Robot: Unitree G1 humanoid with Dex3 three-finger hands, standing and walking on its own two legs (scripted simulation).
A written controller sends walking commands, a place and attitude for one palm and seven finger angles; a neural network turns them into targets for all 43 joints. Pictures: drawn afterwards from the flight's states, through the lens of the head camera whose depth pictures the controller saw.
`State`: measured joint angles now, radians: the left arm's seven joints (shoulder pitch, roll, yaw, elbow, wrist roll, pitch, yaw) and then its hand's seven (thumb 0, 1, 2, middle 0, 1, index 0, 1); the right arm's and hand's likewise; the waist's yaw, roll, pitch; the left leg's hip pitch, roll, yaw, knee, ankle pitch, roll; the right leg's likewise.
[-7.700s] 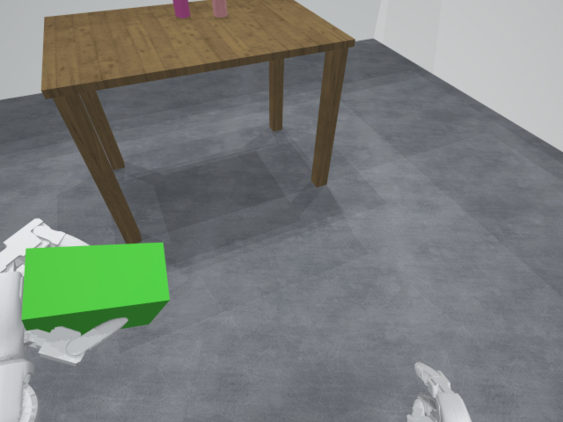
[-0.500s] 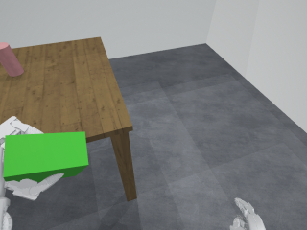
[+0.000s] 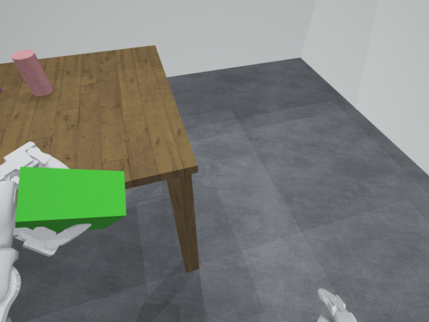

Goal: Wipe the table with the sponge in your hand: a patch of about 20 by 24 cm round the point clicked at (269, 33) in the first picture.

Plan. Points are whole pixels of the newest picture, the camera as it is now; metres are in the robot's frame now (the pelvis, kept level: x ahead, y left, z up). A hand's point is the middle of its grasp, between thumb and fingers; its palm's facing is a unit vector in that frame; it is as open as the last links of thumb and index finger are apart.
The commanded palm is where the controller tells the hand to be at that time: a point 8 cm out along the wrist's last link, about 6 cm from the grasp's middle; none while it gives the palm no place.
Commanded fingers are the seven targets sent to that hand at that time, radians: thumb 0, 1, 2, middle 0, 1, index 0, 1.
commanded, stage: look again from close up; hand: left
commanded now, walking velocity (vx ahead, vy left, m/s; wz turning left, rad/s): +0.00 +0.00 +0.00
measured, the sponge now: (85, 202) +0.24 +0.22 +0.15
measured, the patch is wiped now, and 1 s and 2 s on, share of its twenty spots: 0.00 0.00 0.00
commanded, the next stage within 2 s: shuffle to correct the standing spot in 0.20 s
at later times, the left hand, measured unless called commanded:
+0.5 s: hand (39, 165) +0.29 +0.31 +0.17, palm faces +0.38 -0.87 -0.32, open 10.1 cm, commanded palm +0.23 +0.34 +0.18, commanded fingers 0.00 0.10 1.30 -1.20 -1.60 -1.20 -1.60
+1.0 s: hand (36, 120) +0.38 +0.36 +0.17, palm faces +0.39 -0.83 -0.39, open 10.1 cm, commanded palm +0.31 +0.39 +0.18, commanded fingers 0.00 0.10 1.30 -1.20 -1.60 -1.20 -1.60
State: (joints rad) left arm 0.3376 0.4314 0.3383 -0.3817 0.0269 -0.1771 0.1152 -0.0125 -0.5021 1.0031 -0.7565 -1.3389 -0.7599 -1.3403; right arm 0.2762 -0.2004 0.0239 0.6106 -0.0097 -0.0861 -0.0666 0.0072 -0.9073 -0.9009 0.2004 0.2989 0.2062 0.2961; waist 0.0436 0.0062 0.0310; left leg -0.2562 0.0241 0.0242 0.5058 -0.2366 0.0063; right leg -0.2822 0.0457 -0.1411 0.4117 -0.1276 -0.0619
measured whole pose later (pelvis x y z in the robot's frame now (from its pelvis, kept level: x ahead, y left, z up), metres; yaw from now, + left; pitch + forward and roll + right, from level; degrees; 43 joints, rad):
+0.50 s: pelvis +0.06 +0.06 +0.00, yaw -2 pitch +0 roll -2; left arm 0.36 0.35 0.37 -0.44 -0.02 -0.27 0.09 -0.01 -0.50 1.01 -0.75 -1.34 -0.76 -1.34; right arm 0.24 -0.20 0.04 0.57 -0.02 -0.15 0.01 0.01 -0.91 -0.90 0.20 0.30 0.21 0.30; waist 0.04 -0.05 0.01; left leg -0.20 -0.06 0.03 0.54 -0.34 0.09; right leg -0.27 0.00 -0.07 0.50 -0.24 -0.01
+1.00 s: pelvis +0.14 +0.12 -0.02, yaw -2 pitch +0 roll +0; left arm 0.34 0.41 0.45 -0.54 -0.02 -0.26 0.10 -0.01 -0.50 1.01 -0.75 -1.34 -0.76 -1.35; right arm 0.19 -0.13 0.00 0.59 0.00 -0.10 0.03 0.01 -0.91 -0.90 0.20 0.30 0.20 0.30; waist 0.01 -0.08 0.09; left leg -0.32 -0.03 0.01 0.72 -0.39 0.05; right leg -0.49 -0.01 -0.02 1.19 -0.51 -0.01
